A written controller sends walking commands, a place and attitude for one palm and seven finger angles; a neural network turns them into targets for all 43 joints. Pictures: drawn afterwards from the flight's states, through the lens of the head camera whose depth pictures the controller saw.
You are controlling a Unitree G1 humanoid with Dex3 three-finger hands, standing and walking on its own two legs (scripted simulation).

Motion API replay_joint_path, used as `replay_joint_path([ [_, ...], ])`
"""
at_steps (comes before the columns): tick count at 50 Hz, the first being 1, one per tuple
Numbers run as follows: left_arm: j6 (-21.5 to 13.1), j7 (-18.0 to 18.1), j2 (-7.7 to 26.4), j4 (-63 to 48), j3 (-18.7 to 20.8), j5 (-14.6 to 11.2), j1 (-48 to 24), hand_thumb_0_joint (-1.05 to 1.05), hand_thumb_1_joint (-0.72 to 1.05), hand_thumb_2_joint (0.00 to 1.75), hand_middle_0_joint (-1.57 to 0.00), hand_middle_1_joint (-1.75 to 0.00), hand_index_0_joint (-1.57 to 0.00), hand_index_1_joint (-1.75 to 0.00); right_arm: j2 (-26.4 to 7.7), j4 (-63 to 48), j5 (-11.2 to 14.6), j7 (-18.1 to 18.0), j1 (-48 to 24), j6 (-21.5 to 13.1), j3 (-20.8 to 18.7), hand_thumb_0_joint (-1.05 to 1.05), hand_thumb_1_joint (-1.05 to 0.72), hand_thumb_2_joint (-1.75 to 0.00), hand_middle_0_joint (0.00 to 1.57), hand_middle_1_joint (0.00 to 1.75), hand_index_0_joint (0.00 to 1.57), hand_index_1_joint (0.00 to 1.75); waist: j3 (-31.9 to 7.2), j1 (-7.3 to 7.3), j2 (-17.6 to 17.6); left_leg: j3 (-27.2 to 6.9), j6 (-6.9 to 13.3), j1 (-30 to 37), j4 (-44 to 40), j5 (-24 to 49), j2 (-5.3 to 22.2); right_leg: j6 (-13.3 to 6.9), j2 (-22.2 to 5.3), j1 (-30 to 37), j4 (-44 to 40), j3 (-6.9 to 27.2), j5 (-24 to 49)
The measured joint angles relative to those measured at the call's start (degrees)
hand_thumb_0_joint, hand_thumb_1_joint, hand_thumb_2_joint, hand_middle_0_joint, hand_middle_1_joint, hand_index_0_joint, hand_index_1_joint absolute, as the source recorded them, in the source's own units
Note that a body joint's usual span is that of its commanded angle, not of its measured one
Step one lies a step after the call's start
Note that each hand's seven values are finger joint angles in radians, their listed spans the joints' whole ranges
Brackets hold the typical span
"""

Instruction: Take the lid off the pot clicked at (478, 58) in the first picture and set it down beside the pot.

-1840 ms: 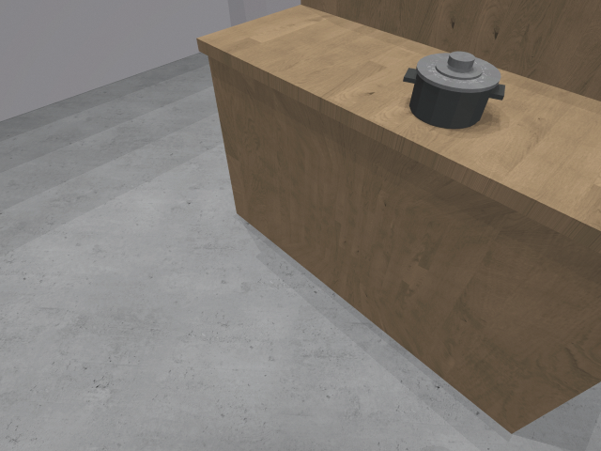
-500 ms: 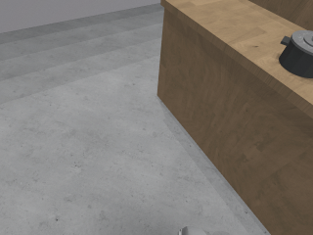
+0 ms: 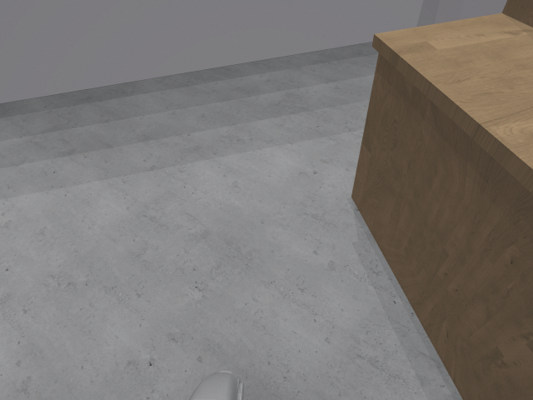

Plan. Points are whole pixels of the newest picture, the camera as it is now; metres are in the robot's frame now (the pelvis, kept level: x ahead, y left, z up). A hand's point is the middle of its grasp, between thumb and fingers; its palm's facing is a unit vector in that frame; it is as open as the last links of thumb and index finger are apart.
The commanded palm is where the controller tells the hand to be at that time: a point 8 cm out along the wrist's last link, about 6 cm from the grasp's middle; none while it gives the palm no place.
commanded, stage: walk to a spot facing it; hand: left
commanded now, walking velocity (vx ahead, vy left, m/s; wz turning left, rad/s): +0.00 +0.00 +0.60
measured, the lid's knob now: out of the picture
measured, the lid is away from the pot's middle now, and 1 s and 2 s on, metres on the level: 0.00 0.00 0.00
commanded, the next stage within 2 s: turn to face it in 0.32 s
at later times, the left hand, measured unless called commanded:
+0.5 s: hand out of the picture +0.09 +0.25 -0.18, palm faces +0.34 -0.91 -0.24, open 7.3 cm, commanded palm none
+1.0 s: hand (174, 385) +0.19 +0.19 -0.17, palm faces +0.11 -0.97 -0.24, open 7.3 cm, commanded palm none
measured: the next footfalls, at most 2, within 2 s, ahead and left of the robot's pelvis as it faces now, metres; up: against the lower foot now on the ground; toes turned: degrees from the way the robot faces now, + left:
left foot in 0.30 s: +0.12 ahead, +0.11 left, +0.00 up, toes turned +18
right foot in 0.78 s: +0.23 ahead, -0.07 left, +0.00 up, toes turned +3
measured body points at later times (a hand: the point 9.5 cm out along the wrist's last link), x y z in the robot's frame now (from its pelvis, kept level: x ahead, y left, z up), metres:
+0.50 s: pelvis +0.10 +0.04 -0.01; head +0.13 +0.07 +0.44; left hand +0.07 +0.30 -0.16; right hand +0.29 -0.17 -0.14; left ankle +0.08 +0.09 -0.75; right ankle +0.13 -0.13 -0.65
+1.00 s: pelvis +0.16 +0.00 -0.01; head +0.20 -0.02 +0.44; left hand +0.18 +0.24 -0.15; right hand +0.22 -0.24 -0.17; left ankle +0.11 +0.15 -0.67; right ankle +0.19 -0.08 -0.75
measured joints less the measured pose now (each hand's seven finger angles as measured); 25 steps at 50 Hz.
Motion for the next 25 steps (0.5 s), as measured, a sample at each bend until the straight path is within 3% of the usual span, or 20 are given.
replay_joint_path([
  [5, 0.48, 0.51, -1.69, 0.96, -0.76, 0.33, 2.53, 0.00, 0.91, 0.90, -0.21, -0.30, -0.20, -0.30, 0.58, -0.92, 0.12, -0.03, -4.07, 1.31, 0.59, 0.01, -0.91, -0.90, 0.19, 0.30, 0.20, 0.30, 3.11, 1.02, -0.01, 1.79, -0.43, -0.60, -2.35, 1.07, 1.25, 0.40, -0.66, 1.70, 1.00, -3.88, -2.74],
  [9, 0.99, 0.76, -1.98, 1.21, -0.90, 0.60, 3.98, 0.00, 0.91, 0.90, -0.21, -0.30, -0.20, -0.30, 1.98, -1.48, -0.01, 0.23, -7.60, 1.71, 1.60, 0.01, -0.91, -0.90, 0.19, 0.30, 0.20, 0.30, 4.95, 2.64, -0.72, 4.79, 0.10, 2.79, -11.31, -0.49, 1.16, 0.95, -1.14, 1.91, 2.93, -6.69, -5.48],
  [14, 1.77, 0.28, -0.70, 1.48, -0.33, 0.56, 4.89, 0.00, 0.91, 0.90, -0.21, -0.30, -0.21, -0.30, 3.46, -3.61, -0.01, 0.01, -10.48, -0.18, 2.82, 0.01, -0.91, -0.90, 0.19, 0.30, 0.20, 0.30, 6.23, 3.66, -2.37, 9.18, 2.94, 12.24, -28.53, -1.80, -2.04, 2.64, -3.94, -0.09, 12.53, -10.08, -10.52],
  [15, 1.90, 0.04, -0.44, 1.46, -0.18, 0.26, 5.19, 0.00, 0.91, 0.90, -0.21, -0.30, -0.21, -0.30, 3.35, -4.21, -0.08, -0.07, -10.50, -0.90, 2.97, 0.01, -0.91, -0.90, 0.19, 0.30, 0.20, 0.30, 6.04, 3.50, -2.07, 9.36, 5.21, 14.79, -32.10, 1.65, -2.37, 3.24, -4.87, -2.50, 19.18, -10.00, -10.76],
  [17, 2.99, -0.32, 0.77, 1.37, 0.16, -0.37, 3.17, 0.00, 0.91, 0.90, -0.21, -0.30, -0.21, -0.30, 3.53, -4.84, 0.63, -0.51, -10.65, -2.17, 3.00, 0.01, -0.91, -0.90, 0.19, 0.30, 0.20, 0.30, 6.69, 3.17, -2.66, 8.22, 8.59, 14.72, -29.98, -1.40, -3.51, 4.95, -5.01, -10.28, 37.22, -3.21, -14.20],
  [19, 3.99, 0.03, 1.75, 0.40, 0.85, -0.39, 0.79, 0.00, 0.91, 0.90, -0.21, -0.30, -0.21, -0.30, 3.55, -4.81, 1.14, -0.83, -9.98, -2.41, 3.28, 0.00, -0.91, -0.90, 0.20, 0.30, 0.20, 0.30, 6.64, 3.51, -2.95, 7.21, 9.08, 16.59, -30.50, -3.53, -3.89, 6.14, -4.03, -16.62, 48.35, 2.51, -14.15],
  [21, 4.22, 0.12, 2.63, -0.80, 1.58, -0.11, -1.84, 0.01, 0.91, 0.90, -0.21, -0.30, -0.21, -0.30, 3.67, -4.49, 1.10, -1.41, -8.89, -2.35, 3.34, 0.00, -0.91, -0.90, 0.20, 0.30, 0.20, 0.30, 5.88, 3.38, -3.12, 5.96, 8.15, 18.91, -33.22, -3.01, -4.05, 7.30, -4.18, -21.25, 51.42, 5.54, -11.33],
  [25, 3.69, 0.01, 4.19, -3.19, 2.31, 0.29, -6.98, 0.00, 0.91, 0.90, -0.20, -0.30, -0.20, -0.30, 4.10, -3.21, 1.15, -2.16, -7.23, -2.77, 3.60, 0.00, -0.91, -0.90, 0.20, 0.30, 0.20, 0.30, 4.82, 3.22, -3.86, 4.23, 7.95, 22.97, -38.46, -1.05, -4.19, 8.51, -4.91, -26.91, 47.97, 9.44, -4.39],
])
